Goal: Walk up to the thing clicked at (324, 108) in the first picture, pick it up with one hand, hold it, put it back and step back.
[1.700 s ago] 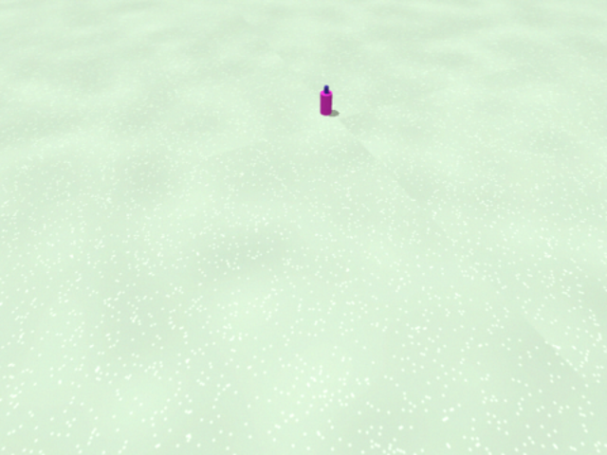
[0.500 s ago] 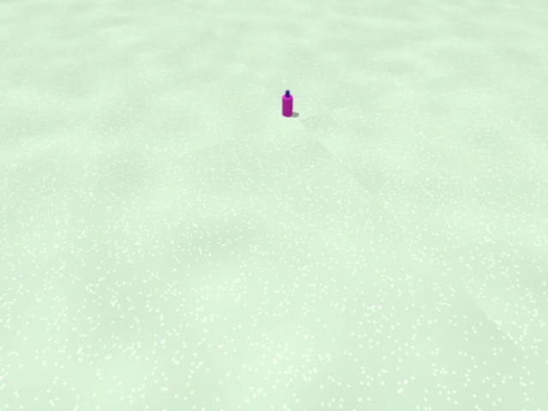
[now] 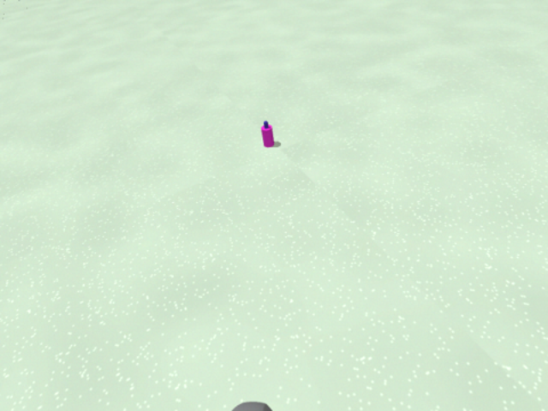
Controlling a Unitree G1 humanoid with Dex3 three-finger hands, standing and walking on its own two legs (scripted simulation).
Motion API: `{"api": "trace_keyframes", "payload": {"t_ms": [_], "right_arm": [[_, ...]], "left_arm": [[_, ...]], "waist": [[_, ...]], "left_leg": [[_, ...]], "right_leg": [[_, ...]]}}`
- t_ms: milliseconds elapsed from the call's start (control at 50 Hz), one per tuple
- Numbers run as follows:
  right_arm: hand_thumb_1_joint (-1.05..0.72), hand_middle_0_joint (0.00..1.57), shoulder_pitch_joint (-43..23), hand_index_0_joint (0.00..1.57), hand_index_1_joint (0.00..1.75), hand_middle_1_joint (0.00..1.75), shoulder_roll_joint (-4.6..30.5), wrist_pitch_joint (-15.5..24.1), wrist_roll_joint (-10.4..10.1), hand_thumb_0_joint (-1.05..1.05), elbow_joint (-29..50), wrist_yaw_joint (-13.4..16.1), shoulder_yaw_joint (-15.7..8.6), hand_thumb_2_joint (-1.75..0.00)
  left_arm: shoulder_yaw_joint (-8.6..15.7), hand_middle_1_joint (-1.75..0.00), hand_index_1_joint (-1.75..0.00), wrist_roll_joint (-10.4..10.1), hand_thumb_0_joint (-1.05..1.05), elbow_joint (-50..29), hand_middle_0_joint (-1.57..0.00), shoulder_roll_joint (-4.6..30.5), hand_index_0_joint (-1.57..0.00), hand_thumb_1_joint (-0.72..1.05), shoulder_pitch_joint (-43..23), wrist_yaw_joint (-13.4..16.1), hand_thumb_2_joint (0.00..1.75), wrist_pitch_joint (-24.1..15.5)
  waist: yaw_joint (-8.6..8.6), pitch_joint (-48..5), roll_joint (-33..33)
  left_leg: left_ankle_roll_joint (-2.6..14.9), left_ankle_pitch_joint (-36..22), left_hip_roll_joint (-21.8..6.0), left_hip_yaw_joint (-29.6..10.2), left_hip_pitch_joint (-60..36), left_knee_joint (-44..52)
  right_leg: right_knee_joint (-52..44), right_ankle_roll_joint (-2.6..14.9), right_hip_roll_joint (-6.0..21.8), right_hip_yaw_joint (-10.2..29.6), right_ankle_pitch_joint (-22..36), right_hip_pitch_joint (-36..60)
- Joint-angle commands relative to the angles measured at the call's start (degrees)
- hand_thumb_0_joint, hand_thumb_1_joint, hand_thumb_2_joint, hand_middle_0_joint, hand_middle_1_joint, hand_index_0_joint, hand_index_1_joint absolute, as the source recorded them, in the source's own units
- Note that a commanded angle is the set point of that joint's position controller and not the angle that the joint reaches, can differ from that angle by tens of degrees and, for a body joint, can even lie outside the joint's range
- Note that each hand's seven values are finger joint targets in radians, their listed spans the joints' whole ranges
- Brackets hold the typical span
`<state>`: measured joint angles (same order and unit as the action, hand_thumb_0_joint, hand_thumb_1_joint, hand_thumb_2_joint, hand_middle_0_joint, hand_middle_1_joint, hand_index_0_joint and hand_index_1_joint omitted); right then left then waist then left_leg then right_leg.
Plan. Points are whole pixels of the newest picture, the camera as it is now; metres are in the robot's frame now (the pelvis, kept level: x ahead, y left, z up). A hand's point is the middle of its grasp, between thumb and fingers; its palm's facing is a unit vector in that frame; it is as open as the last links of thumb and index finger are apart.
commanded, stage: walk up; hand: left
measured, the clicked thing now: (267, 133) +1.85 +0.33 -0.68
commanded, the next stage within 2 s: none
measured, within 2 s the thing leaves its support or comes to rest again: neither
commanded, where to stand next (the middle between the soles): +1.49 +0.05 m, yaw -2 degrees
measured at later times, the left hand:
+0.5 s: hand (175, 299) +0.36 +0.30 -0.15, palm faces -0.05 -0.93 -0.35, open 7.4 cm
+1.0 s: hand (218, 210) +0.61 +0.25 -0.12, palm faces +0.01 -0.92 -0.40, open 7.4 cm
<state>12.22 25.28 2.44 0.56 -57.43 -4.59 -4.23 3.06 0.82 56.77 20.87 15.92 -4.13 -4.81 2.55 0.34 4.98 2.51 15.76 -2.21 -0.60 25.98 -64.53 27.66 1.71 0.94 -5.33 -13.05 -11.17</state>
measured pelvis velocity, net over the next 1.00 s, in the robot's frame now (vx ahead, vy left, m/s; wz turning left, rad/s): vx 0.58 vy -0.02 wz -0.02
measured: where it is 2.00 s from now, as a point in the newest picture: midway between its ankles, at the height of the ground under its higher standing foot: (308, 233)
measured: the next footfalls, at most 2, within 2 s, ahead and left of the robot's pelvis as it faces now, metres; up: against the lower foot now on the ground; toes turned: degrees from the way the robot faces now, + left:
left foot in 0.32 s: +0.36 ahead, +0.15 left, +0.00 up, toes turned +5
right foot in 0.74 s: +0.63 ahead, -0.14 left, +0.00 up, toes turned -7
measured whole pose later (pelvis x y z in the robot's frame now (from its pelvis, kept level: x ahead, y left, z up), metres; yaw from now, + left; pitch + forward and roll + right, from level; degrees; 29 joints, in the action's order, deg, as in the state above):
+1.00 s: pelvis +0.58 -0.02 +0.00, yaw -1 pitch -3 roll +0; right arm 13.3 25.1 2.6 0.3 -51.3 -4.2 -3.6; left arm 2.4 0.3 52.8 21.6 18.8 -2.8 -5.3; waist 2.6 3.7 4.2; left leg 1.2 14.8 -3.8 -1.9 29.5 -58.0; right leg 26.0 1.4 1.9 -5.2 -12.8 -10.3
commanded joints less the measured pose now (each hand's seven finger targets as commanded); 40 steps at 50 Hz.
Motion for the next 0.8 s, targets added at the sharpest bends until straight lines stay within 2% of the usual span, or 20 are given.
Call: {"api": "trace_keyframes", "payload": {"t_ms": [0,100,160,240,280,300,320,340,360,380,400,440,540,620,660,700,720,740,760,780], "right_arm": [[-0.9,0.2,2.42,0.2,0.3,0.3,11.34,0.1,0.12,0.0,3.99,-0.79,-3.47,-0.9],[-0.9,0.2,-7.24,0.2,0.3,0.3,10.0,0.34,0.8,0.0,8.78,-1.7,-3.22,-0.9],[-0.9,0.2,-11.37,0.2,0.3,0.3,8.13,0.89,1.0,0.0,10.63,-2.15,-2.52,-0.9],[-0.9,0.2,-12.42,0.2,0.3,0.3,7.91,1.42,0.91,0.0,11.07,-1.68,-3.05,-0.9],[-0.9,0.2,-4.03,0.2,0.3,0.3,8.72,1.73,1.41,0.0,8.87,-0.79,-3.69,-0.9],[-0.9,0.2,4.42,0.2,0.3,0.3,11.18,2.21,2.32,0.0,6.39,-0.05,-4.68,-0.9],[-0.9,0.2,14.09,0.2,0.3,0.3,15.48,2.43,3.39,0.0,4.82,0.74,-6.51,-0.9],[-0.9,0.2,15.55,0.2,0.3,0.3,20.05,2.79,2.68,0.0,6.65,1.38,-7.79,-0.9],[-0.9,0.2,14.33,0.2,0.3,0.3,19.64,2.85,0.48,0.0,6.78,1.71,-8.17,-0.9],[-0.9,0.2,12.89,0.2,0.3,0.3,17.53,2.67,-0.13,0.0,7.29,2.08,-7.51,-0.9],[-0.9,0.2,9.31,0.2,0.3,0.3,15.14,2.77,-0.47,0.0,8.44,2.54,-5.85,-0.9],[-0.9,0.2,4.64,0.2,0.3,0.3,12.58,3.06,-0.76,0.0,9.54,2.75,-3.88,-0.9],[-0.9,0.2,-0.71,0.2,0.3,0.3,12.44,4.38,-0.46,0.0,11.99,2.1,-3.13,-0.9],[-0.9,0.2,0.06,0.2,0.3,0.3,13.26,4.68,-0.61,0.0,11.63,1.35,-3.31,-0.9],[-0.9,0.2,-0.03,0.2,0.3,0.3,13.51,4.13,-0.72,0.0,11.56,1.54,-3.51,-0.9],[-0.9,0.2,-0.43,0.2,0.3,0.3,12.04,3.88,-0.48,0.0,12.05,1.82,-3.01,-0.9],[-0.9,0.2,3.35,0.2,0.3,0.3,9.13,3.75,-0.43,0.0,11.71,1.76,-2.09,-0.9],[-0.9,0.2,7.24,0.2,0.3,0.3,5.62,3.54,-0.35,0.0,12.22,1.65,-0.84,-0.9],[-0.9,0.2,8.01,0.2,0.3,0.3,10.3,3.16,-0.79,0.0,12.04,2.03,-1.72,-0.9],[-0.9,0.2,6.72,0.2,0.3,0.3,12.45,2.89,-0.47,0.0,10.83,2.63,-2.03,-0.9]], "left_arm": [[4.22,-0.3,-0.3,-1.1,0.0,-5.82,-0.2,18.09,-0.2,0.9,-4.57,2.04,0.9,-3.0],[4.94,-0.3,-0.3,-0.62,0.0,-6.1,-0.2,18.76,-0.2,0.9,0.03,2.25,0.9,-3.27],[5.29,-0.3,-0.3,-0.3,0.0,-6.15,-0.2,18.66,-0.2,0.9,1.11,2.14,0.9,-2.72],[4.75,-0.3,-0.3,-0.22,0.0,-6.47,-0.2,18.83,-0.2,0.9,2.08,2.45,0.9,-1.81],[4.52,-0.3,-0.3,-0.69,0.0,-7.06,-0.2,18.88,-0.2,0.9,0.22,2.8,0.9,-1.36],[3.68,-0.3,-0.3,-0.98,0.0,-7.45,-0.2,16.94,-0.2,0.9,2.38,2.92,0.9,-0.91],[2.32,-0.3,-0.3,-1.13,0.0,-8.16,-0.2,13.25,-0.2,0.9,5.39,2.95,0.9,-0.59],[1.99,-0.3,-0.3,-2.43,0.0,-9.06,-0.2,10.94,-0.2,0.9,7.1,2.7,0.9,-0.68],[2.57,-0.3,-0.3,-2.31,0.0,-8.45,-0.2,17.12,-0.2,0.9,3.37,3.69,0.9,-0.7],[1.93,-0.3,-0.3,-1.94,0.0,-8.9,-0.2,17.88,-0.2,0.9,-1.38,3.74,0.9,-1.39],[1.32,-0.3,-0.3,-2.09,0.0,-9.42,-0.2,16.67,-0.2,0.9,-3.49,3.25,0.9,-1.91],[1.44,-0.3,-0.3,-2.75,0.0,-8.25,-0.2,14.51,-0.2,0.9,-0.33,2.09,0.9,-1.29],[1.67,-0.3,-0.3,-1.56,0.0,-9.36,-0.2,13.29,-0.2,0.9,-1.53,-0.08,0.9,0.03],[3.0,-0.3,-0.3,-0.89,0.0,-9.03,-0.2,13.48,-0.2,0.9,-4.99,-0.76,0.9,-0.53],[3.63,-0.3,-0.3,-0.72,0.0,-7.52,-0.2,13.65,-0.2,0.9,-2.0,-0.52,0.9,-0.38],[5.01,-0.3,-0.3,-0.61,0.0,-5.47,-0.2,16.11,-0.2,0.9,4.54,0.15,0.9,-0.45],[6.17,-0.3,-0.3,-0.31,0.0,-4.2,-0.2,18.38,-0.2,0.9,9.5,0.74,0.9,-0.85],[7.65,-0.3,-0.3,0.13,0.0,-4.44,-0.2,23.54,-0.2,0.9,14.61,1.59,0.9,-1.26],[7.2,-0.3,-0.3,-0.94,0.0,-6.06,-0.2,25.23,-0.2,0.9,12.48,1.73,0.9,-1.4],[7.09,-0.3,-0.3,-1.61,0.0,-7.52,-0.2,25.54,-0.2,0.9,7.01,2.06,0.9,-1.34]], "waist": [[-3.33,6.71,-11.06],[-0.6,7.98,-6.55],[0.75,6.87,-7.83],[1.36,3.59,-7.78],[-3.17,-0.07,-5.83],[-6.37,-5.87,-0.91],[-9.82,-12.35,6.6],[-10.01,-15.95,15.72],[-9.95,-15.29,10.13],[-10.32,-11.02,4.44],[-9.07,-7.06,-1.56],[-5.01,-1.03,-1.79],[-2.24,6.26,2.4],[-2.7,4.49,3.59],[-0.73,1.81,2.35],[3.7,-2.41,-4.26],[5.7,-6.32,-12.55],[6.29,-7.9,-25.25],[4.76,-8.53,-20.63],[3.79,-6.09,-17.84]], "left_leg": [[-2.29,-9.33,-2.73,-4.41,6.09,5.88],[-4.2,-12.06,-2.79,-2.03,11.9,19.06],[-3.1,-11.94,-4.13,0.28,8.95,29.38],[-0.34,-10.3,-3.27,2.35,1.06,34.21],[0.73,-8.3,-0.33,5.15,-8.97,37.92],[3.3,-6.38,1.11,5.14,-23.12,38.7],[7.15,3.09,-6.14,-6.16,-39.09,37.95],[13.67,5.16,-20.93,-36.05,-52.01,42.19],[18.35,-1.04,-24.08,-41.15,-52.51,43.98],[18.1,-8.0,-22.87,-34.28,-46.59,44.17],[14.08,-19.9,-18.77,-20.98,-38.82,43.73],[9.69,-22.3,-14.41,-9.17,-24.69,46.78],[10.87,-14.95,-12.79,-0.81,-14.76,52.03],[7.9,-7.84,-10.31,1.83,-10.54,48.89],[6.97,-7.28,-10.44,2.31,-10.04,44.1],[4.91,-14.32,-8.1,4.3,-7.03,30.38],[3.25,-11.35,-3.52,6.75,-2.24,15.3],[1.01,10.49,4.01,7.08,6.71,-0.88],[-0.05,15.12,3.99,1.72,12.67,-7.52],[-0.4,13.3,0.66,-1.05,12.92,-10.81]], "right_leg": [[-23.47,3.03,12.01,15.1,-20.03,-4.4],[-23.92,3.7,11.7,10.53,-11.77,3.18],[-20.07,4.58,10.38,6.67,-1.76,9.09],[-13.55,7.56,13.45,6.74,12.35,12.62],[-1.07,6.71,11.47,3.36,23.75,12.41],[13.12,4.82,8.23,0.81,24.86,6.51],[29.17,2.38,4.58,-0.32,15.15,-7.95],[41.43,-0.61,-7.09,3.25,-14.12,-26.79],[45.86,1.72,-2.9,10.22,-17.22,-31.23],[47.5,1.65,-0.58,11.7,-15.55,-32.28],[44.88,1.52,0.81,14.38,-11.76,-29.26],[38.87,0.96,2.7,12.63,-6.62,-21.98],[19.97,-2.04,5.77,6.15,-0.69,-19.75],[7.59,-0.77,4.07,2.29,10.96,-7.37],[7.17,0.13,2.99,0.45,12.24,-0.8],[6.68,1.75,1.54,0.06,7.78,10.73],[3.75,2.69,2.71,3.44,-0.14,19.43],[-4.75,5.93,16.55,26.02,-9.62,23.67],[-12.7,11.36,25.22,45.21,-12.59,25.71],[-14.9,14.49,26.51,48.41,-15.12,20.12]]}}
